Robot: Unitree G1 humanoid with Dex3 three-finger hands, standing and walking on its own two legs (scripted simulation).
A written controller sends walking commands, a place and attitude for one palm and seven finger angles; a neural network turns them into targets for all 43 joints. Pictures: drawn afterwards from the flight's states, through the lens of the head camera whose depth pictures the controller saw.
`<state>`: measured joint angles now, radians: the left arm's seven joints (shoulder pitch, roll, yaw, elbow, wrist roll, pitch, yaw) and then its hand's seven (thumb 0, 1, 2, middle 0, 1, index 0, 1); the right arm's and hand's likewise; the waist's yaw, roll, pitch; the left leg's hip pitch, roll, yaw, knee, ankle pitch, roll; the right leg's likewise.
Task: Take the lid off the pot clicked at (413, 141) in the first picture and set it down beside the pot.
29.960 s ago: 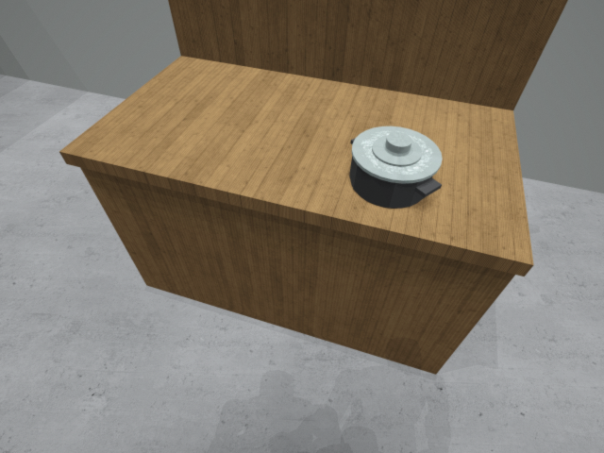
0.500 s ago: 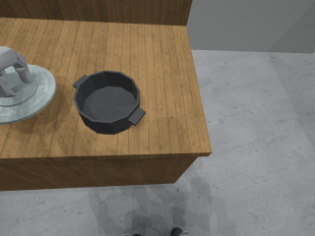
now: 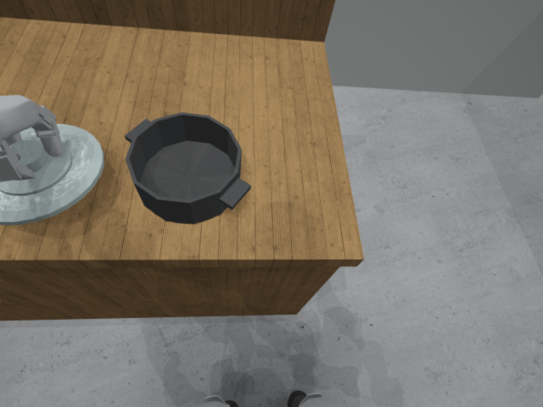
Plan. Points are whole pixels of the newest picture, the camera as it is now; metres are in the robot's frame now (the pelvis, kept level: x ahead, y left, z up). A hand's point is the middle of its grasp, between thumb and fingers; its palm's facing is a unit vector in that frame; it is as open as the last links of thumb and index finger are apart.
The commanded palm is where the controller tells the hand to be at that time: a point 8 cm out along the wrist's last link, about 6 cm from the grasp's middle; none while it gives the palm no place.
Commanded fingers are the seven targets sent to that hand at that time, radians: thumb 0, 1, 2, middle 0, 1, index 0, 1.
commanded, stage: lower the lid onto the table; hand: left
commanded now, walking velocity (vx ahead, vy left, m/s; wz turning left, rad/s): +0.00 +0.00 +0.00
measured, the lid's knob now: (25, 157) +0.48 +0.34 +0.02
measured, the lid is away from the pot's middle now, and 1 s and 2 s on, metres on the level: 0.23 0.24 0.25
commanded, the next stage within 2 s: open the fingers wide in 0.90 s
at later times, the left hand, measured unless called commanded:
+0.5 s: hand (30, 162) +0.47 +0.33 +0.02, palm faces -0.52 -0.09 -0.85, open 7.4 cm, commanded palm +0.54 +0.35 +0.08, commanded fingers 0.00 0.60 0.99 -0.67 -1.07 -0.84 -1.14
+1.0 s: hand (32, 168) +0.48 +0.34 +0.00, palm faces -0.51 -0.08 -0.86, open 7.4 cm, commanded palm +0.50 +0.33 +0.04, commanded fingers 0.00 0.59 0.97 -0.66 -1.07 -0.82 -1.14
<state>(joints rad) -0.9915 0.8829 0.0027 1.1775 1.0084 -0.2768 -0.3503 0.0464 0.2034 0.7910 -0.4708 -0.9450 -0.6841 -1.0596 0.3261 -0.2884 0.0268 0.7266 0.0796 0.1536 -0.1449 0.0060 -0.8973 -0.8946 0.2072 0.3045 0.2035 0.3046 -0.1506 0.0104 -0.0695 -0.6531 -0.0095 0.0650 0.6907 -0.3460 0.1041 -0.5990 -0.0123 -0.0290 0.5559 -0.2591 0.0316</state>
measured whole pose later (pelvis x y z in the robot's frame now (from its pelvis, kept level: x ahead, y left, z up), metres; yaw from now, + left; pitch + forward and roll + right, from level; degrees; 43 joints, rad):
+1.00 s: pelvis -0.01 +0.02 -0.03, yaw -1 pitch +24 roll -7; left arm -1.06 0.93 0.01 1.22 1.07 -0.31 -0.29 0.02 0.19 0.77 -0.48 -0.98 -0.71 -1.08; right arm 0.33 -0.27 0.06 0.70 0.06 0.20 -0.14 0.00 -0.90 -0.89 0.21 0.30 0.20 0.30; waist -0.20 0.03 -0.08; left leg -0.89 0.00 0.05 0.88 -0.41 0.13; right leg -0.82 0.00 -0.03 0.72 -0.31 0.01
